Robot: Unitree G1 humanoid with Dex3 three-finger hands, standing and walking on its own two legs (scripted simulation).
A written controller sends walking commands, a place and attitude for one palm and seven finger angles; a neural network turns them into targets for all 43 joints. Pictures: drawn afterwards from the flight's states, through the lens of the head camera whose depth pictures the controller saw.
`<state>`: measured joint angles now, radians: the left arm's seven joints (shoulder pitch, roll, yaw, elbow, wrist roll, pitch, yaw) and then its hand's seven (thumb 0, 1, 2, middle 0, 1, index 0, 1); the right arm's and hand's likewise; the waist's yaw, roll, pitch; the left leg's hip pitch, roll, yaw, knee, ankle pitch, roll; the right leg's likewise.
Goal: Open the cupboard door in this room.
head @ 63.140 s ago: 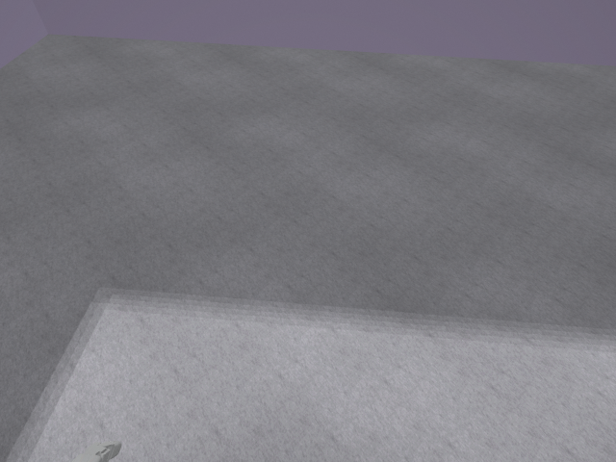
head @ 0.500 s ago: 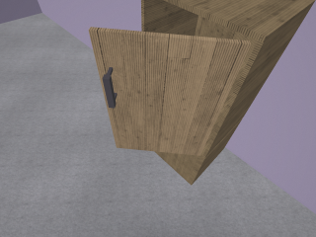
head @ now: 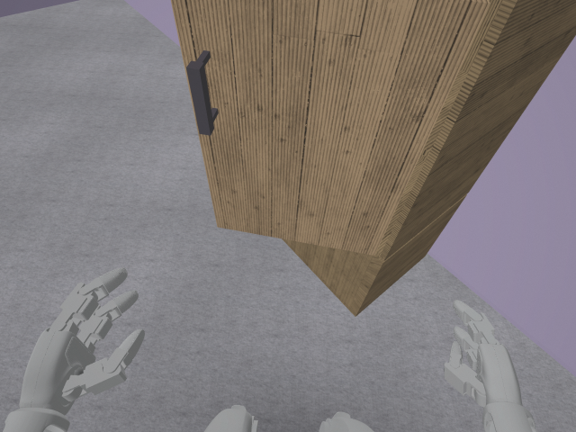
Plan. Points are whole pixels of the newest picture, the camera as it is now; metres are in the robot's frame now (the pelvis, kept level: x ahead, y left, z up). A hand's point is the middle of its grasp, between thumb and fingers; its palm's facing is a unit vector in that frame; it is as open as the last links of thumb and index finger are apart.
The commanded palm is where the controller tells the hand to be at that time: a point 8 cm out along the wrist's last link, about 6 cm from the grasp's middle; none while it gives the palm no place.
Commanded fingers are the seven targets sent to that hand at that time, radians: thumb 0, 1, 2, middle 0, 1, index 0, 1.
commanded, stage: raise the hand with hooked fingers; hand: left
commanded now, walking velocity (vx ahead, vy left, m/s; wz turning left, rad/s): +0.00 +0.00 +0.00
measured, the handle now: (205, 94) +0.58 +0.20 +0.14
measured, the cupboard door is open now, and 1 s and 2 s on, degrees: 40 40 40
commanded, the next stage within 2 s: move the hooked fingers beside the handle in 1.60 s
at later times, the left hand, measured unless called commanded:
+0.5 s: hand (99, 281) +0.26 +0.26 +0.09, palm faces -0.04 -1.00 -0.05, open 12.1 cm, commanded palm +0.24 +0.31 +0.10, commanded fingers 0.00 -0.29 0.39 -0.28 -1.07 -0.28 -1.07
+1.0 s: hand (49, 214) +0.31 +0.32 +0.14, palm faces -0.02 -1.00 -0.05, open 13.9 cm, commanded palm +0.28 +0.36 +0.15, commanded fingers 0.00 -0.50 0.30 -0.30 -1.20 -0.30 -1.20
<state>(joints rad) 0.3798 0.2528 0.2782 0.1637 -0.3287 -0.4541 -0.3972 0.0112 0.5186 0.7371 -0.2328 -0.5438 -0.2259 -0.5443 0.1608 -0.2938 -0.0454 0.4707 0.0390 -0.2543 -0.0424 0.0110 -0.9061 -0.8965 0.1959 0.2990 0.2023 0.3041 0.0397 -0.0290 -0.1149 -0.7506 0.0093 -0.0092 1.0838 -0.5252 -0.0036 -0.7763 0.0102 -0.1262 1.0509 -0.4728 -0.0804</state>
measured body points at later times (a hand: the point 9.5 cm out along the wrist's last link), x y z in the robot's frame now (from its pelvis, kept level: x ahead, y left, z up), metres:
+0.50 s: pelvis +0.01 +0.02 +0.03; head +0.07 +0.02 +0.48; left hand +0.26 +0.31 +0.09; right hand +0.14 -0.25 -0.05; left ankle +0.01 +0.12 -0.66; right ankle +0.03 -0.07 -0.66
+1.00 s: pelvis +0.03 +0.05 +0.05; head +0.06 +0.05 +0.50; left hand +0.30 +0.37 +0.15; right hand +0.20 -0.18 -0.02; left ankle +0.01 +0.12 -0.66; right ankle +0.03 -0.07 -0.66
